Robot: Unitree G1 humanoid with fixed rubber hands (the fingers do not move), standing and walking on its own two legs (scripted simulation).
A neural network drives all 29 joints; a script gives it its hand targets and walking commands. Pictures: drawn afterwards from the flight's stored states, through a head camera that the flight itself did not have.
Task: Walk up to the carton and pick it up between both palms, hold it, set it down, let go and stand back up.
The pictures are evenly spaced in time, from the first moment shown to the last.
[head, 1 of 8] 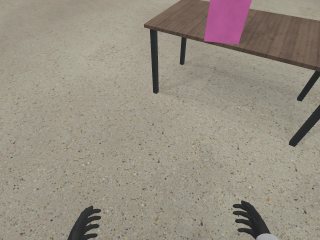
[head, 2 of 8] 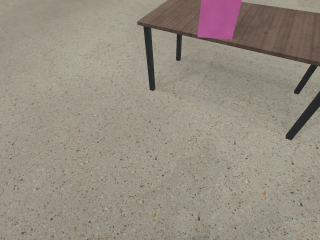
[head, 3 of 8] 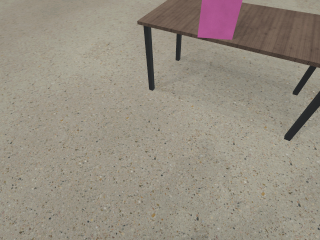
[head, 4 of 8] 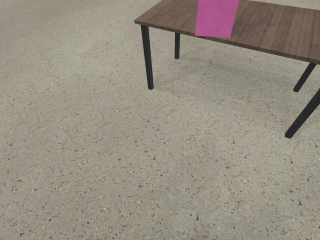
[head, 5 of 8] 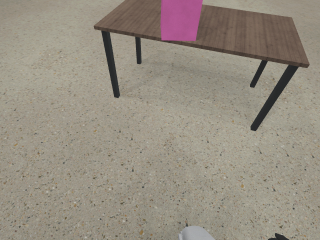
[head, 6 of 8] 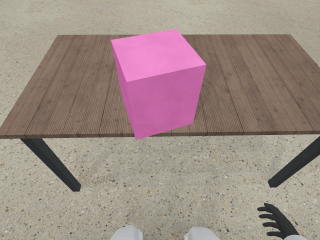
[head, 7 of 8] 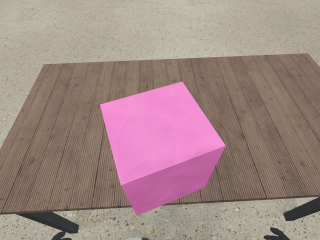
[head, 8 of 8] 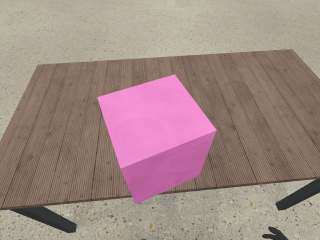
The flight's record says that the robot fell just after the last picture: no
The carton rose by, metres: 0.00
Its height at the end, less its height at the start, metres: +0.00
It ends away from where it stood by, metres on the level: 0.00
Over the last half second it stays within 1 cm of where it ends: yes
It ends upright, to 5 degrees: yes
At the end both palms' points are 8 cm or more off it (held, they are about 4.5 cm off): yes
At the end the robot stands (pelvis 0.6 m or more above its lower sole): yes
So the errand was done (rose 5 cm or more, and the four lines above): no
